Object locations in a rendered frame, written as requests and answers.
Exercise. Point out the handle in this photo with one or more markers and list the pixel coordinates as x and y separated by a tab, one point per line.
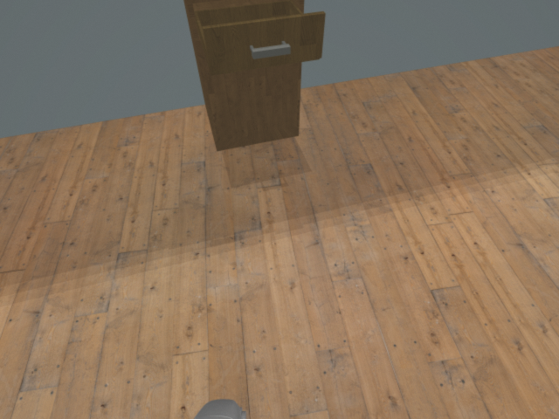
271	51

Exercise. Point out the left robot thigh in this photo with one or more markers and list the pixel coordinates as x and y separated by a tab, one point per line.
221	409

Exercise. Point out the cabinet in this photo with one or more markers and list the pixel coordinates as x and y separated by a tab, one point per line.
248	107

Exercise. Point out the drawer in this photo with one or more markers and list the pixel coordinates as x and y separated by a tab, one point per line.
227	33

